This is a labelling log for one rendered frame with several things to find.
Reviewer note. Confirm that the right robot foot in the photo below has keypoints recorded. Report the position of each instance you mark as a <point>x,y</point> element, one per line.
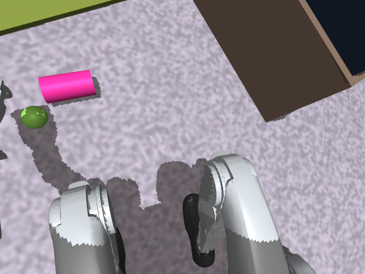
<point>191,221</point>

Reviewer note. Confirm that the left robot foot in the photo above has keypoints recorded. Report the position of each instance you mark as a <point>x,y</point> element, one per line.
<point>121,251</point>

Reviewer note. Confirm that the bed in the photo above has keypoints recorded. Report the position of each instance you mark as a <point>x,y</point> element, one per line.
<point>290,53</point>

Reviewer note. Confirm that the right robot hand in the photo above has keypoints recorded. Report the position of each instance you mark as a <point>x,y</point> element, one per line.
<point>296,264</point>

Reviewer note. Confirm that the left robot hand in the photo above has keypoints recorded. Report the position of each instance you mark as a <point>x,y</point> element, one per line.
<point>5,93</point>

